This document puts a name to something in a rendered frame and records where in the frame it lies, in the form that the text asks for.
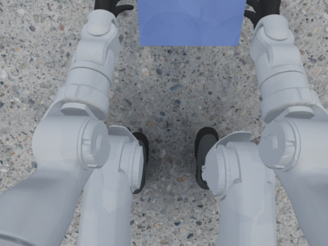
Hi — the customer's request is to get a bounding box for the right robot upper arm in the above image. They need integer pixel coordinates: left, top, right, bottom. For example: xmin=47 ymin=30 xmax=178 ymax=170
xmin=258 ymin=117 xmax=328 ymax=246

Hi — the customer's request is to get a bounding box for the robot left hand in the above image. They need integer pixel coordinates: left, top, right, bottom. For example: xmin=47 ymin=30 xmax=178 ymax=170
xmin=94 ymin=0 xmax=134 ymax=18

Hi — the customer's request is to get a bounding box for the left robot foot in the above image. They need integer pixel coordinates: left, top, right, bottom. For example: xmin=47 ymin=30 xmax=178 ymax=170
xmin=132 ymin=132 xmax=149 ymax=194

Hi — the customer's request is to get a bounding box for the left robot upper arm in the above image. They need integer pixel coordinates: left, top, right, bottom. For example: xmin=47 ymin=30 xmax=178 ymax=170
xmin=0 ymin=115 xmax=111 ymax=246

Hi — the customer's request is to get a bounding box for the robot right hand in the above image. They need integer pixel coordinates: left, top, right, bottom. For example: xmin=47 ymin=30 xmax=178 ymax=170
xmin=244 ymin=0 xmax=281 ymax=29

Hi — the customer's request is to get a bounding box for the right robot forearm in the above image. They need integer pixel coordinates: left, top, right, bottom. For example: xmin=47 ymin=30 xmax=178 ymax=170
xmin=249 ymin=14 xmax=328 ymax=124

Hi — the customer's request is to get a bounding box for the left robot forearm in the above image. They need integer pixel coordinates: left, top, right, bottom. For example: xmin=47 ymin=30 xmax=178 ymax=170
xmin=32 ymin=9 xmax=120 ymax=152

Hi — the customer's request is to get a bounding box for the robot left thigh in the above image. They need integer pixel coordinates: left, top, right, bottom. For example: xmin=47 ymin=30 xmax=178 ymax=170
xmin=77 ymin=135 xmax=144 ymax=246

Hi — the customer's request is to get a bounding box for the carton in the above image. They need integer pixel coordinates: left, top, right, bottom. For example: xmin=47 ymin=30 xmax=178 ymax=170
xmin=137 ymin=0 xmax=247 ymax=46

